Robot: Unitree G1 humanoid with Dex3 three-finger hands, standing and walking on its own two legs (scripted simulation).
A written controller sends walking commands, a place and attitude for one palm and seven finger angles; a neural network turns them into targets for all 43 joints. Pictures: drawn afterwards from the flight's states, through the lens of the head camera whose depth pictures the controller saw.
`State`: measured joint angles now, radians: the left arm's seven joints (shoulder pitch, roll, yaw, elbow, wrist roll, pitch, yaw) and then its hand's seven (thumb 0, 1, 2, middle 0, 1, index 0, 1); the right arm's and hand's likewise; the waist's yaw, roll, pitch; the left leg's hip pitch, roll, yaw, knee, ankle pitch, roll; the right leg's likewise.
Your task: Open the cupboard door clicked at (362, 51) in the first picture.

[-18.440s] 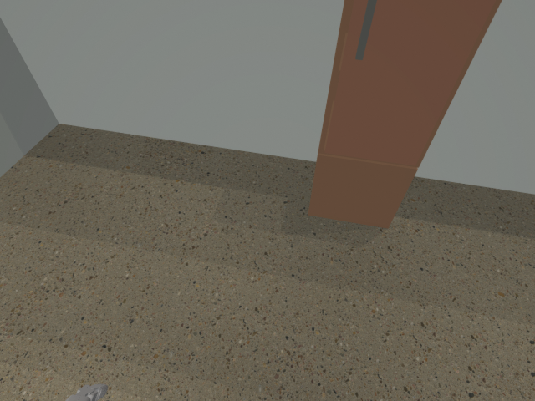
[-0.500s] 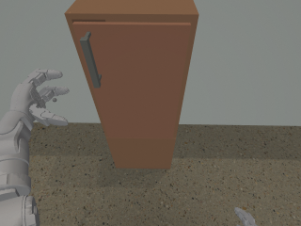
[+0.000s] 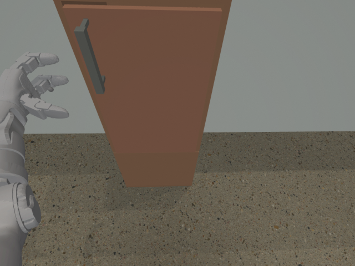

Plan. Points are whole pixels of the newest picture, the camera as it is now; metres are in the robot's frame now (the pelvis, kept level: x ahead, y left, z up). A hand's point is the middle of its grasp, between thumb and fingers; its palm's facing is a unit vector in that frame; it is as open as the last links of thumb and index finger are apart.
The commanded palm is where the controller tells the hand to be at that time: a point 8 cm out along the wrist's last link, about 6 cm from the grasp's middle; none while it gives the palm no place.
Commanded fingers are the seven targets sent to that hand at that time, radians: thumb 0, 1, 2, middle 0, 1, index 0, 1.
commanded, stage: move the hooked fingers beside the handle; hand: left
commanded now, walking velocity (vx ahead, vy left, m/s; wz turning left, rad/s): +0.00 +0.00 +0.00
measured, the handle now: (93, 59) +0.56 +0.20 +0.15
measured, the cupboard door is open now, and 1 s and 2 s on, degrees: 0 0 0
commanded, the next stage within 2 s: slide the fingers in behind the handle in 1.34 s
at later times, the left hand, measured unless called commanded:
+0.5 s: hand (48, 72) +0.50 +0.29 +0.16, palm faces +0.02 -1.00 +0.02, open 14.0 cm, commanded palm +0.49 +0.34 +0.16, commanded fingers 0.00 -0.50 0.30 -0.30 -1.20 -0.30 -1.20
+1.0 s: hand (52, 72) +0.51 +0.28 +0.15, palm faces +0.01 -1.00 +0.03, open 14.0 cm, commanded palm +0.49 +0.33 +0.15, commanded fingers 0.00 -0.50 0.30 -0.30 -1.20 -0.30 -1.20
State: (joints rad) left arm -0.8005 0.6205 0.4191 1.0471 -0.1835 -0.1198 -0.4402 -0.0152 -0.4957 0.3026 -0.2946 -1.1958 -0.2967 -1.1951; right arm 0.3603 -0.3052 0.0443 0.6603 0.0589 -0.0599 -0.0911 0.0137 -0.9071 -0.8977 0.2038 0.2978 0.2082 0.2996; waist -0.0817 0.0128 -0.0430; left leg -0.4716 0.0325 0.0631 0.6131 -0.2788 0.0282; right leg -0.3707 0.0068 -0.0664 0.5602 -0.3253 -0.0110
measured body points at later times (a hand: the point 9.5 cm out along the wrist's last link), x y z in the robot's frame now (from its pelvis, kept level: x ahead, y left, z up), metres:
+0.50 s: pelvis +0.01 +0.01 -0.01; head +0.10 +0.03 +0.43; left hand +0.49 +0.34 +0.16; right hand -0.01 -0.28 -0.11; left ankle +0.01 +0.10 -0.73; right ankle -0.03 -0.11 -0.73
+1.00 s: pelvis +0.01 +0.02 -0.01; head +0.10 +0.04 +0.43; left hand +0.50 +0.34 +0.16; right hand +0.00 -0.26 -0.12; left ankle +0.01 +0.10 -0.73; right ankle -0.03 -0.11 -0.73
